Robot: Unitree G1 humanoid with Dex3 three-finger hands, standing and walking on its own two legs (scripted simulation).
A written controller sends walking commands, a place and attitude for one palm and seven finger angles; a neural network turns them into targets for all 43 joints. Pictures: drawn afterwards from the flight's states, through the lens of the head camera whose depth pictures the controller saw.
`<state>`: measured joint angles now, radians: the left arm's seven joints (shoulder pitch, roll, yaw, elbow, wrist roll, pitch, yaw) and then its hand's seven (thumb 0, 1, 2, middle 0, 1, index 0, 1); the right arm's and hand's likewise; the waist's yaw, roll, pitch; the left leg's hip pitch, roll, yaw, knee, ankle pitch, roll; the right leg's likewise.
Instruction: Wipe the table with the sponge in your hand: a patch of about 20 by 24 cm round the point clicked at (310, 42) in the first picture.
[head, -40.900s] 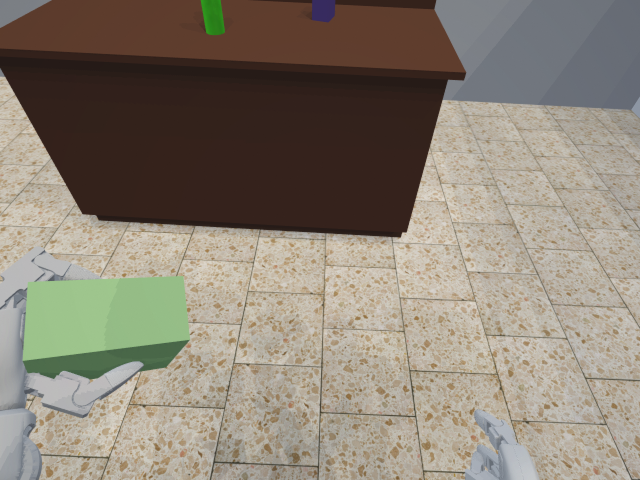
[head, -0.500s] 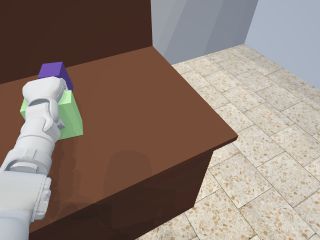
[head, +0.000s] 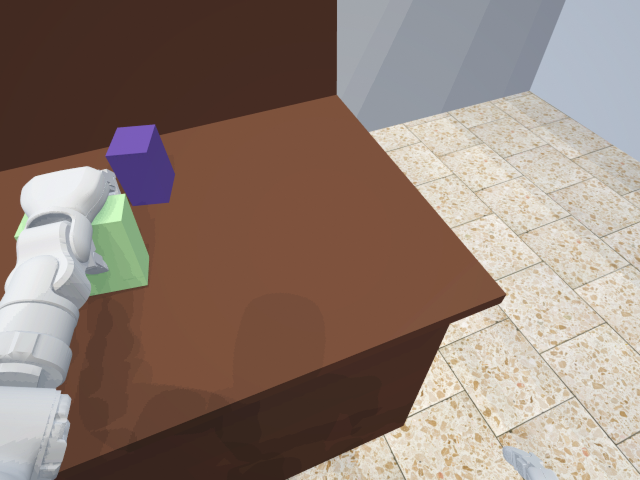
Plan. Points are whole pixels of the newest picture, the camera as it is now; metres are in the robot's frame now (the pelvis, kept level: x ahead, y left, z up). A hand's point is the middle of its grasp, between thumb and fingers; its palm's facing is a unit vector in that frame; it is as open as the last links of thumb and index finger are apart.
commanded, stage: wipe back along the first lane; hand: left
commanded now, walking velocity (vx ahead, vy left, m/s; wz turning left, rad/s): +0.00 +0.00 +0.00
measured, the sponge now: (96, 258) +0.38 +0.34 +0.06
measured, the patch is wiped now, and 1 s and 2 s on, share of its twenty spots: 0.90 0.90 0.95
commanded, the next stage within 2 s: lift the sponge slowly off the table in 1.60 s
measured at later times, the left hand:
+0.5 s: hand (79, 258) +0.34 +0.33 +0.11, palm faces -0.03 -0.03 -1.00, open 10.3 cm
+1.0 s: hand (75, 279) +0.31 +0.31 +0.11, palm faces +0.05 -0.04 -1.00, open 10.3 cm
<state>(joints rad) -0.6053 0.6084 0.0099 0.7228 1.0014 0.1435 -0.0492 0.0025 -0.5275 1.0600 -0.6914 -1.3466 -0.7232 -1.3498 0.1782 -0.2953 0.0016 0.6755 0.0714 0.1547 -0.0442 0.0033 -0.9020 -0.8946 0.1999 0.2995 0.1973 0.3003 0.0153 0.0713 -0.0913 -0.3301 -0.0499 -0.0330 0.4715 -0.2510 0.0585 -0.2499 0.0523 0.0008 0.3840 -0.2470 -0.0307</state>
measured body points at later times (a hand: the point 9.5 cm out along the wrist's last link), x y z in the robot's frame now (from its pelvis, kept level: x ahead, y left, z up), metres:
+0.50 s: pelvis -0.01 -0.01 +0.00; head -0.01 -0.03 +0.45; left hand +0.34 +0.32 +0.16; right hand +0.15 -0.26 -0.11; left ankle -0.02 +0.08 -0.74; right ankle -0.04 -0.11 -0.74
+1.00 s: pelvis -0.01 +0.00 +0.00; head -0.02 -0.03 +0.45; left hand +0.30 +0.31 +0.16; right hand +0.17 -0.24 -0.11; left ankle -0.02 +0.08 -0.74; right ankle -0.04 -0.11 -0.74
